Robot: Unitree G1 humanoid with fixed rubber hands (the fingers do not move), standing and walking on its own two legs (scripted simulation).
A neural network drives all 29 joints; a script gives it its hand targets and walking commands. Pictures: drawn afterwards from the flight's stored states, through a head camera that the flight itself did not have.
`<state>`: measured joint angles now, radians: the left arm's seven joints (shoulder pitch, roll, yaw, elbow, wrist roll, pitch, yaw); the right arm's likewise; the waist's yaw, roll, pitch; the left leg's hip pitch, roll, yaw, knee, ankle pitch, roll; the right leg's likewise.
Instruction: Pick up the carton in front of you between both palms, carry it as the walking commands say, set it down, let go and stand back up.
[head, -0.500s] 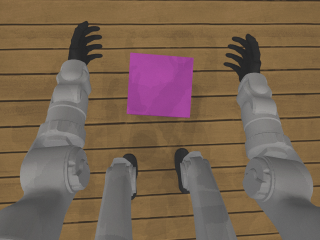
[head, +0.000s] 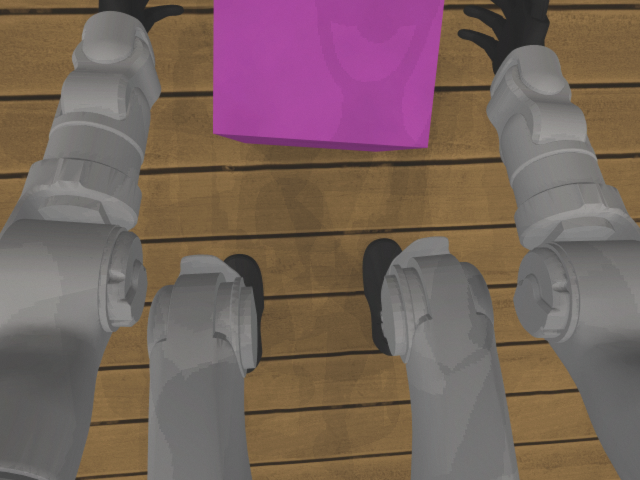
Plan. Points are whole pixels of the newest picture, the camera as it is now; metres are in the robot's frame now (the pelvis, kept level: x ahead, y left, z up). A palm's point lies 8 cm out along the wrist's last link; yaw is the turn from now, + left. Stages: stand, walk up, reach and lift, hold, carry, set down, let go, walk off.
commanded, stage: reach and lift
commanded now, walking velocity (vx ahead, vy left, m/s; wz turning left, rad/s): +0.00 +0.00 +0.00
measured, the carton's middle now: (320, 62) +0.52 -0.02 -0.28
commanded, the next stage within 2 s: none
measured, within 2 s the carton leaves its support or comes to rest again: leaves its support in 0.92 s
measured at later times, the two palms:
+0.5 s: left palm (154, 39) +0.54 +0.15 -0.21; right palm (485, 55) +0.51 -0.20 -0.21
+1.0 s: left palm (174, 29) +0.54 +0.13 -0.19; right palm (469, 37) +0.52 -0.17 -0.19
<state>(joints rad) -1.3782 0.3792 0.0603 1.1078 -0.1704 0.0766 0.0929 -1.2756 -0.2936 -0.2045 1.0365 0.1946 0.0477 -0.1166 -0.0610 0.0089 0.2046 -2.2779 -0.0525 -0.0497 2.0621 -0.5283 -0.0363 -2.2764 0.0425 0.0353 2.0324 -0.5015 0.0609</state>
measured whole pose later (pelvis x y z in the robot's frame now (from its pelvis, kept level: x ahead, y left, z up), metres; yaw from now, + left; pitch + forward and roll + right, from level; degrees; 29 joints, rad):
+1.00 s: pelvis +0.01 +0.00 -0.04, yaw +1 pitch +38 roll -1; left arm -1.38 0.25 0.08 1.09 -0.13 0.11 0.16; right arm -1.32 -0.24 -0.18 1.04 0.18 0.11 -0.18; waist -0.04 0.01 0.25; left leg -2.30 -0.07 -0.05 2.21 -0.57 -0.04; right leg -2.30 0.05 0.04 2.18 -0.55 0.07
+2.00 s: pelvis +0.05 +0.00 +0.21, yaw +1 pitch +34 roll +0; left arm -0.68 -0.07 0.35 0.66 0.16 0.31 0.07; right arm -0.67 0.06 -0.39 0.64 -0.15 0.31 -0.08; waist -0.02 0.01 -0.25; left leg -1.49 -0.11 -0.11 1.42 -0.51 -0.04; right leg -1.50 0.10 0.11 1.40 -0.49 0.05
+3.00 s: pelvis +0.09 -0.01 +0.37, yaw +1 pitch -3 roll +0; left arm -0.31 -0.16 0.30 0.40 0.29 0.61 -0.01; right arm -0.32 0.16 -0.32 0.41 -0.29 0.61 0.00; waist 0.00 0.00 -0.02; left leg -0.19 -0.05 -0.15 0.49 -0.24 -0.01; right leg -0.20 0.05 0.14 0.48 -0.22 0.01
